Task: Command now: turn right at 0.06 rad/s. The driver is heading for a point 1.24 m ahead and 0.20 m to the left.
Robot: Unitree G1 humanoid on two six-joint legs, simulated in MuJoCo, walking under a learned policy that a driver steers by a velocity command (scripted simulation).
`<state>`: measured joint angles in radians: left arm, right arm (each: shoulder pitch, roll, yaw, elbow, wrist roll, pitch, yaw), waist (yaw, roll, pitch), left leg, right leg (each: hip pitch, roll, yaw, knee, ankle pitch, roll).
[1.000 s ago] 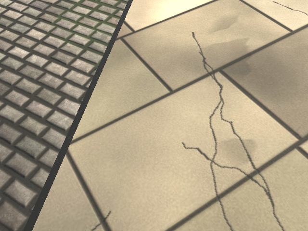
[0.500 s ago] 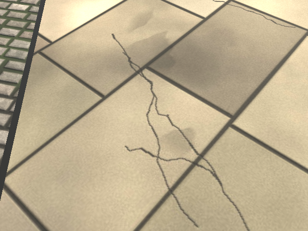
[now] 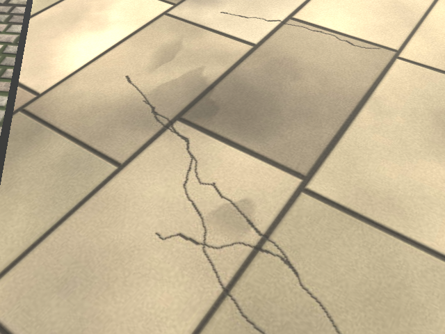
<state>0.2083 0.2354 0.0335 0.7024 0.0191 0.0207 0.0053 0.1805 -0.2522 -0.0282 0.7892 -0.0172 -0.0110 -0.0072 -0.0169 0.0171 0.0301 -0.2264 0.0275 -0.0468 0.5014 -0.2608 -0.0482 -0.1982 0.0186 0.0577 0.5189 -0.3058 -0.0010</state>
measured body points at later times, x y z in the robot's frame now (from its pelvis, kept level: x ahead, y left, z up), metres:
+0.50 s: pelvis +0.00 -0.01 +0.00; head +0.01 -0.01 +0.45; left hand +0.10 +0.25 -0.12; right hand +0.07 -0.28 -0.14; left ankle +0.01 +0.15 -0.74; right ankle -0.02 -0.12 -0.74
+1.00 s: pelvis +0.02 +0.01 +0.00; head +0.02 +0.02 +0.45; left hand +0.04 +0.27 -0.15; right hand +0.05 -0.25 -0.15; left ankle +0.00 +0.13 -0.72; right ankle -0.02 -0.12 -0.74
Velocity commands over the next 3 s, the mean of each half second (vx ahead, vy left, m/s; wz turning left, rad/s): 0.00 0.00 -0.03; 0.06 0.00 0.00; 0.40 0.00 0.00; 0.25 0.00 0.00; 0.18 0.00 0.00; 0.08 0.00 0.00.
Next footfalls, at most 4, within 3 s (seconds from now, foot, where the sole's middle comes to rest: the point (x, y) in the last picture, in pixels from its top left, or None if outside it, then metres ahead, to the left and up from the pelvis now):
1.52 right None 0.43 -0.10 -0.77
1.96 left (195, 315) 0.57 0.12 -0.77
2.64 left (200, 280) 0.68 0.11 -0.77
2.94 right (272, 298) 0.62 -0.11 -0.77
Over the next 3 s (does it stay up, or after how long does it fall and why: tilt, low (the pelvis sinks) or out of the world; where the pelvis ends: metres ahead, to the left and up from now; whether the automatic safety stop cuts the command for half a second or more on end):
stays up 0.58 0.02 0.00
